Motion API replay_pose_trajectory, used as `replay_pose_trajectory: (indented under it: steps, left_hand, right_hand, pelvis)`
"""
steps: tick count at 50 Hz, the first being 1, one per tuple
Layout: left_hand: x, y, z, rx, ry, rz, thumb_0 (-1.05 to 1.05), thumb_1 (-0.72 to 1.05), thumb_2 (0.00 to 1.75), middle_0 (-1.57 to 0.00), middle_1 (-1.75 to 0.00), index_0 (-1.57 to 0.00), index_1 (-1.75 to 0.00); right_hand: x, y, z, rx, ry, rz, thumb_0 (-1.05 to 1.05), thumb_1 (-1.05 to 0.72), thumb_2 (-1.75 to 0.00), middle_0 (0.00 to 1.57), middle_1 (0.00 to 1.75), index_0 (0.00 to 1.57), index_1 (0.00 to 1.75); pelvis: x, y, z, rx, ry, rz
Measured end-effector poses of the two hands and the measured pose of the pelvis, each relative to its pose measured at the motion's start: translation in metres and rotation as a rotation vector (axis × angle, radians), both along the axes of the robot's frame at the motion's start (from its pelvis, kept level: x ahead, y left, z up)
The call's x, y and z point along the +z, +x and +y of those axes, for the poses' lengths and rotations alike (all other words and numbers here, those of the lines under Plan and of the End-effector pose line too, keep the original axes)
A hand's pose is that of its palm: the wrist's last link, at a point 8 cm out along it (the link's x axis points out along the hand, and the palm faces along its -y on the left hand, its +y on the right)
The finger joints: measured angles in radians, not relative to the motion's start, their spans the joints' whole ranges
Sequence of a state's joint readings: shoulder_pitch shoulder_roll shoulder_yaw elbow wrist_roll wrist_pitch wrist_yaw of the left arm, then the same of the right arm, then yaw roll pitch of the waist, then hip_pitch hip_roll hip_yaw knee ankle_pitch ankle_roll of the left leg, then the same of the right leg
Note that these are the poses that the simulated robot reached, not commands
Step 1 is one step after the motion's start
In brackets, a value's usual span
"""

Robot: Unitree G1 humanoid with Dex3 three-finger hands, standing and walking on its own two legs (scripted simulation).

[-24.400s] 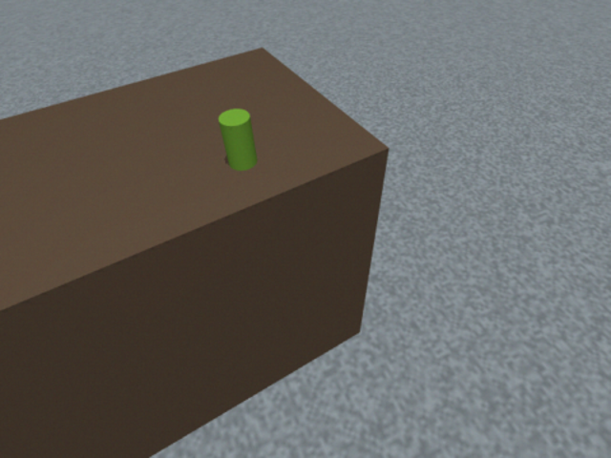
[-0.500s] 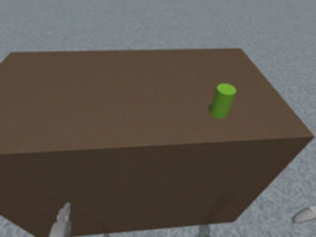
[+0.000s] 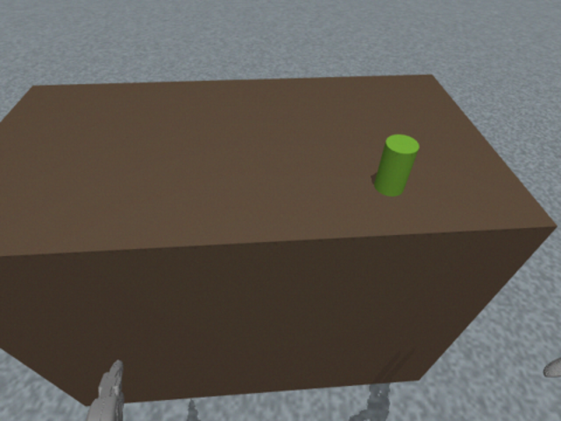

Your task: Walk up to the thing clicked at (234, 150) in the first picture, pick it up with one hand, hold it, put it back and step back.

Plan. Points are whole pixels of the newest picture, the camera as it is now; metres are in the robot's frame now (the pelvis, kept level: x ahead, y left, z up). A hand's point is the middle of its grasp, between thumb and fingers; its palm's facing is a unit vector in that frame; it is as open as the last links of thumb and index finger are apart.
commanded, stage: home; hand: right
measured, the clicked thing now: (395, 166) +0.52 -0.20 +0.08
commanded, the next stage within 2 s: none
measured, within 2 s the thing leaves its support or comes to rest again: neither
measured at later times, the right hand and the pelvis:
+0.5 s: hand (446, 376) +0.19 -0.21 -0.03, palm faces +0.15 +0.96 -0.25, open 17.6 cm; pelvis +0.02 -0.01 +0.00, yaw +0 degrees
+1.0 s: hand (405, 367) +0.23 -0.18 -0.10, palm faces +0.07 +0.97 -0.24, open 17.5 cm; pelvis +0.05 -0.01 +0.00, yaw +2 degrees
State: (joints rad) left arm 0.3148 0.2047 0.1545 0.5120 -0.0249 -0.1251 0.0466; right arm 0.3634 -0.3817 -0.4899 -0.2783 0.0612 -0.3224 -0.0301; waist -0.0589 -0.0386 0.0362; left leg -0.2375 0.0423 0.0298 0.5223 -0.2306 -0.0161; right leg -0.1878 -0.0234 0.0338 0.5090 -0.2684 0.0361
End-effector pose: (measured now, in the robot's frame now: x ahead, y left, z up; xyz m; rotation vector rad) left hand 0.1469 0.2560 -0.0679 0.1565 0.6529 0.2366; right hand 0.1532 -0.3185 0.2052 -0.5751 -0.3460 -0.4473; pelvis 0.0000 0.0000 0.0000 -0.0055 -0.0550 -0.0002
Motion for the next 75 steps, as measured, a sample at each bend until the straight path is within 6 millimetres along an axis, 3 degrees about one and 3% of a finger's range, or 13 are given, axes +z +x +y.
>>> replay_pose_trajectory:
  steps: [3,6,12,15,21,30,35,39,46,56,61,67,75]
  left_hand:
    - [0.005,0.010,-0.009,-0.017,-0.014,-0.049,-0.01,-0.42,0.17,-0.09,-0.09,-0.08,-0.10]
    - [0.005,0.016,-0.026,-0.050,-0.049,-0.064,-0.01,-0.28,0.28,-0.10,-0.12,-0.10,-0.13]
    - [-0.010,0.018,-0.060,-0.111,-0.121,0.006,0.00,0.07,0.46,-0.13,-0.17,-0.13,-0.18]
    - [-0.014,0.014,-0.054,-0.097,-0.098,0.045,0.00,0.22,0.53,-0.15,-0.19,-0.14,-0.20]
    - [-0.010,0.017,-0.029,-0.065,-0.005,0.074,0.01,0.53,0.69,-0.17,-0.24,-0.17,-0.24]
    - [-0.013,0.034,-0.045,-0.110,-0.029,0.089,0.01,0.82,0.85,-0.20,-0.28,-0.19,-0.29]
    - [-0.024,0.028,-0.041,-0.120,-0.013,0.169,0.01,0.87,0.88,-0.20,-0.29,-0.20,-0.30]
    - [-0.033,0.019,-0.035,-0.102,0.000,0.231,0.01,0.89,0.89,-0.21,-0.29,-0.20,-0.30]
    - [-0.036,0.011,-0.026,-0.050,-0.008,0.260,0.02,0.90,0.90,-0.21,-0.30,-0.20,-0.30]
    - [-0.032,0.020,-0.025,-0.053,-0.004,0.268,0.02,0.90,0.90,-0.21,-0.30,-0.20,-0.30]
    - [-0.035,0.014,-0.005,-0.072,0.043,0.307,0.01,0.90,0.90,-0.21,-0.30,-0.20,-0.30]
    - [-0.037,-0.015,0.023,-0.035,0.084,0.379,0.01,0.90,0.90,-0.21,-0.30,-0.20,-0.30]
    - [-0.043,-0.063,0.034,-0.020,0.089,0.518,0.01,0.90,0.90,-0.21,-0.29,-0.20,-0.30]
  right_hand:
    - [-0.003,-0.002,-0.003,-0.003,0.008,0.010,-0.02,0.60,-0.04,0.06,0.05,0.06,0.05]
    - [-0.023,-0.002,-0.007,-0.010,0.066,0.075,-0.01,0.60,-0.03,0.06,0.05,0.05,0.05]
    - [-0.104,0.000,0.013,0.017,0.288,0.341,-0.01,0.60,-0.03,0.05,0.05,0.05,0.04]
    - [-0.140,-0.001,0.030,0.040,0.371,0.481,-0.02,0.59,-0.04,0.06,0.05,0.05,0.04]
    - [-0.180,0.006,0.047,0.053,0.436,0.626,-0.02,0.58,-0.04,0.06,0.05,0.06,0.05]
    - [-0.254,0.013,0.087,0.090,0.558,0.895,-0.02,0.58,-0.04,0.06,0.05,0.05,0.04]
    - [-0.281,0.012,0.090,0.039,0.591,0.995,-0.02,0.56,-0.05,0.06,0.05,0.06,0.05]
    - [-0.288,0.024,0.084,0.011,0.579,1.024,-0.02,0.55,-0.05,0.06,0.05,0.06,0.05]
    - [-0.273,0.054,0.083,0.036,0.527,0.971,-0.01,0.55,-0.05,0.06,0.05,0.05,0.05]
    - [-0.286,0.049,0.088,0.040,0.547,1.039,-0.01,0.55,-0.05,0.06,0.05,0.05,0.05]
    - [-0.299,0.026,0.057,0.012,0.445,1.202,-0.01,0.55,-0.05,0.06,0.05,0.06,0.05]
    - [-0.299,-0.011,0.016,-0.105,0.403,1.308,-0.01,0.57,-0.04,0.06,0.05,0.06,0.04]
    - [-0.301,-0.052,-0.001,-0.176,0.402,1.414,-0.01,0.56,-0.04,0.06,0.05,0.05,0.04]
  pelvis:
    - [0.001,0.003,-0.004,0.001,0.002,-0.006]
    - [0.002,0.005,-0.006,0.004,0.002,-0.010]
    - [0.003,0.008,-0.009,0.006,-0.001,0.003]
    - [0.003,0.011,-0.011,0.004,0.000,0.011]
    - [0.003,0.016,-0.010,0.003,0.005,0.022]
    - [0.002,0.025,-0.007,0.012,0.008,0.055]
    - [0.000,0.028,-0.006,0.007,0.009,0.069]
    - [-0.002,0.030,-0.007,0.011,0.009,0.081]
    - [-0.001,0.042,-0.011,0.022,0.012,0.086]
    - [-0.001,0.046,-0.010,0.030,0.009,0.083]
    - [-0.003,0.043,-0.011,0.028,0.006,0.068]
    - [-0.002,0.037,-0.013,0.034,0.002,0.039]
    - [0.004,0.022,-0.014,0.036,-0.002,0.014]
